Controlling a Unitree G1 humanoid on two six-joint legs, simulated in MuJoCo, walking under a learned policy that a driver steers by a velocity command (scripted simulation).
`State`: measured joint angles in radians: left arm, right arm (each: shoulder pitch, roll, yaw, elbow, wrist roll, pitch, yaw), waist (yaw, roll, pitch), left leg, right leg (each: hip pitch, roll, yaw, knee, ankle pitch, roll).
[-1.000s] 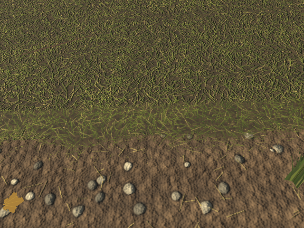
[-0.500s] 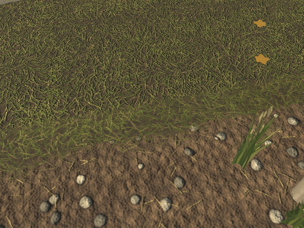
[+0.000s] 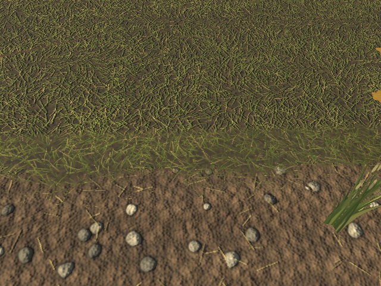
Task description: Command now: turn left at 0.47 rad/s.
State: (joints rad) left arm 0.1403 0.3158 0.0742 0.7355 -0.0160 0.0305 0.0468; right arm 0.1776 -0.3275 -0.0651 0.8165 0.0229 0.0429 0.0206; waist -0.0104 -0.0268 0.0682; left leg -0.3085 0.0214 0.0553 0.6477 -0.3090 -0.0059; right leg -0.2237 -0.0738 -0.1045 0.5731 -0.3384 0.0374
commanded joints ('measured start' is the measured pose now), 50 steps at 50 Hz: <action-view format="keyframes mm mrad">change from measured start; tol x16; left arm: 1 17 33 4 -78 56 -7 -6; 50 160 169 18 -2 -15 -80 -39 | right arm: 1 98 -275 -73 -66 -9 -15 -18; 50 -59 -53 5 -169 3 -123 2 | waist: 1 10 359 -125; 5 -8 84 -105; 31 -18 154 -144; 36 -44 -174 -138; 50 40 -127 -29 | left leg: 1 338 281 -492 -274 678 185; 2 280 388 -652 -316 696 364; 5 240 248 -454 -320 395 247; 20 249 137 -509 -329 276 220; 32 199 111 -556 -198 604 218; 34 120 41 -509 -184 328 133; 36 -62 -139 -272 2 -269 30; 37 -127 -104 -219 99 -286 -4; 41 -341 -21 -150 311 -135 -47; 50 43 -34 -14 -148 99 3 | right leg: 1 -341 24 -27 440 -296 27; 3 -420 75 189 676 -344 16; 9 -382 56 204 583 -8 32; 31 -119 84 192 46 -2 40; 35 222 -142 395 -269 486 -86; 39 161 -231 613 -412 -259 -265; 50 3 -136 357 -380 -16 -229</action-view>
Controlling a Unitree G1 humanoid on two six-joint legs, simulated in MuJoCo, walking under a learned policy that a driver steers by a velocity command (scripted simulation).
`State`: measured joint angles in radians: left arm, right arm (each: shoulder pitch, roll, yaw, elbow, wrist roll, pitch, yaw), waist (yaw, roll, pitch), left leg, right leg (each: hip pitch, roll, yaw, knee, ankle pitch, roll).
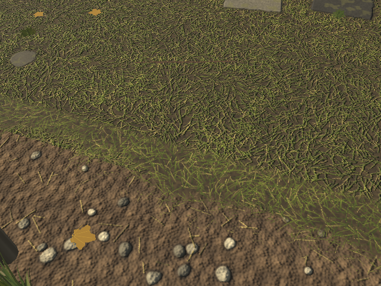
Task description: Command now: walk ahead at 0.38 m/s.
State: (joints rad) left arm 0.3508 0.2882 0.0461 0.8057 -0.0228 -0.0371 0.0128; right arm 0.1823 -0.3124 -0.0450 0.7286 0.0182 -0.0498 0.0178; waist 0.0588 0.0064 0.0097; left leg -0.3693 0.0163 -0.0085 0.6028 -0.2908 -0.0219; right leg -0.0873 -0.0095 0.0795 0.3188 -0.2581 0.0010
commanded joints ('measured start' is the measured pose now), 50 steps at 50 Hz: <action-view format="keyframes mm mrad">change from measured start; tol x32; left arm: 1 -45 183 40 -71 -9 -11 -9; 22 -373 20 -7 -262 -4 -35 -88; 28 86 228 90 -190 -7 4 -51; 50 -30 142 52 -143 1 -2 -1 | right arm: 1 -16 -78 -22 -63 7 -30 2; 5 321 -251 -80 3 -26 -34 -17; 50 -55 -124 -39 -135 -9 -84 -2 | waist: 1 -57 -142 25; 5 -202 221 -104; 22 -143 37 124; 30 75 -125 -411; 50 -67 -141 -53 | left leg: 1 205 -39 49 -147 110 29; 5 574 401 -650 -398 -333 268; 21 385 222 141 -468 504 155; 26 508 244 194 -71 1190 116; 27 392 217 208 141 1126 93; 29 -283 -77 63 848 -277 2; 30 -378 -42 -138 896 -247 21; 50 69 -8 -53 -149 236 26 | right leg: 1 -188 -189 178 -94 -88 -179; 7 -724 -41 83 820 -157 -54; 23 -568 -9 -152 294 254 -69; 27 -76 105 -177 245 178 -182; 29 544 -311 674 122 13 -461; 38 -183 -115 228 -106 388 -322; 50 -66 -96 333 158 186 -169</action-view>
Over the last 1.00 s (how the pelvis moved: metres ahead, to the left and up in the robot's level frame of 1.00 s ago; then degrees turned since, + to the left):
0.09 0.03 0.02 21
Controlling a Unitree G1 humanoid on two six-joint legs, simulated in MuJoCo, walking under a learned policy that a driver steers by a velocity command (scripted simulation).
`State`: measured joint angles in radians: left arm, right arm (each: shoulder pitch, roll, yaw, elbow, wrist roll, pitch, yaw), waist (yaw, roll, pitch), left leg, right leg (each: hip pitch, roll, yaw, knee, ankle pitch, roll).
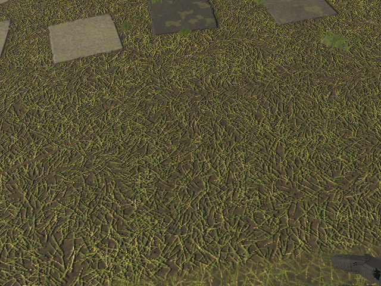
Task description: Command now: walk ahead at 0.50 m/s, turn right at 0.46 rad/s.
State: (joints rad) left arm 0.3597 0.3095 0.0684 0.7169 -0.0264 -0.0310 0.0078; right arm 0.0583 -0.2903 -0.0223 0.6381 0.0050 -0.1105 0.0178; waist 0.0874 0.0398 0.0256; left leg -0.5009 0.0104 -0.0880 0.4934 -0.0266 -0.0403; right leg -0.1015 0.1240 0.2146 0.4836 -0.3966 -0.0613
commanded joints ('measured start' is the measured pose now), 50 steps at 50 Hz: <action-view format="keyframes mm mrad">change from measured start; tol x32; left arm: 1 -25 67 10 -56 12 -12 -1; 22 -386 42 -19 -166 6 -59 -49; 27 70 265 60 -66 41 -50 -23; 50 -53 196 56 75 3 -25 10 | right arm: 1 170 -176 -75 -33 -12 -30 -8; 27 439 -9 -7 88 8 30 -19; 50 14 -79 -56 -85 16 77 48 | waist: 1 -141 -141 -157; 3 -139 287 -348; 22 -161 51 33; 27 -2 -344 -382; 50 -70 -122 1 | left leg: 1 384 70 -24 -38 -41 96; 3 830 406 -710 -172 -404 324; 9 397 209 -249 -291 -158 245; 23 468 242 -71 -258 112 202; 25 398 167 -15 -13 292 156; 27 -136 -42 57 613 -528 56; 29 -283 34 -39 757 -456 60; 42 -165 105 38 288 82 33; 50 -52 -7 190 144 -147 140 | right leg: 1 -91 -179 144 160 336 -72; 3 -575 -27 -42 715 -192 35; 5 -680 -113 -41 817 -59 43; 21 -438 -170 -195 73 367 46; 25 -36 -137 -215 -29 325 -24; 28 434 -528 442 -161 0 -213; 35 -27 -384 -92 -334 391 -141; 46 149 -401 -356 -323 549 -98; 50 232 -409 -412 -107 1048 -57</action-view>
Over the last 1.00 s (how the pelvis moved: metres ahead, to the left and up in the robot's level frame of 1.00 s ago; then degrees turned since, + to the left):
0.52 -0.06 -0.02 -30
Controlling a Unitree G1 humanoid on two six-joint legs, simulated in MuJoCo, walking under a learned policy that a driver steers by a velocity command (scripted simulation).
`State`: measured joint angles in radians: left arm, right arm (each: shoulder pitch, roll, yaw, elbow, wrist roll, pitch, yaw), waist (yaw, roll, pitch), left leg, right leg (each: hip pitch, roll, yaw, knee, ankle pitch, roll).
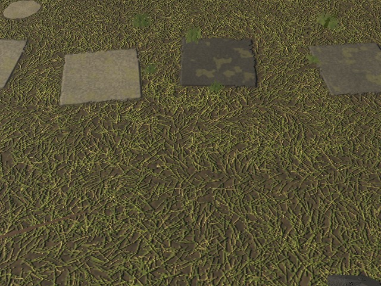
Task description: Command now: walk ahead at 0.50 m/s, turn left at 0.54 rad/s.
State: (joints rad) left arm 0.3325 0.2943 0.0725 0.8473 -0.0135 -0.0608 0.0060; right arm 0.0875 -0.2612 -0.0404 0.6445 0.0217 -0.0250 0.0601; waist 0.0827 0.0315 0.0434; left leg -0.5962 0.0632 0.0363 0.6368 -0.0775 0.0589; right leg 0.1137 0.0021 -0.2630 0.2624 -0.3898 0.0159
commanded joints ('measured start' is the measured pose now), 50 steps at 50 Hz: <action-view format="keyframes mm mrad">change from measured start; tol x32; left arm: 1 -35 222 54 -59 -12 13 16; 21 -377 93 -8 -233 6 -55 -28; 28 64 280 64 -115 30 -62 -34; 50 6 150 4 -22 -9 1 -3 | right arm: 1 85 -143 -59 -72 1 -4 2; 28 439 -41 -20 -20 18 -26 -75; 50 116 -150 -52 -36 -43 -70 -38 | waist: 1 -125 -119 -77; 4 -130 258 -361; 26 -27 78 -155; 28 -59 -421 -342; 50 -132 -96 -139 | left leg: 1 175 -102 84 -12 -122 69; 5 987 269 -821 -342 -272 346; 12 406 97 -357 -414 196 252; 24 442 79 -454 -244 -52 126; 30 -193 -74 -221 654 -382 -33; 50 454 -41 -57 -227 307 22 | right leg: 1 -3 -274 51 264 1142 -121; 2 -114 -237 29 481 1077 -87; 4 -792 52 190 1135 -189 9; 19 -605 -19 316 328 477 64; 26 -254 -67 363 192 321 -62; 29 130 -388 1076 -6 -269 -263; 50 -230 -125 353 257 737 -91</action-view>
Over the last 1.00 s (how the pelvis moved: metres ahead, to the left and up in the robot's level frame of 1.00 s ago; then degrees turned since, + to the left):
0.52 -0.02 0.00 11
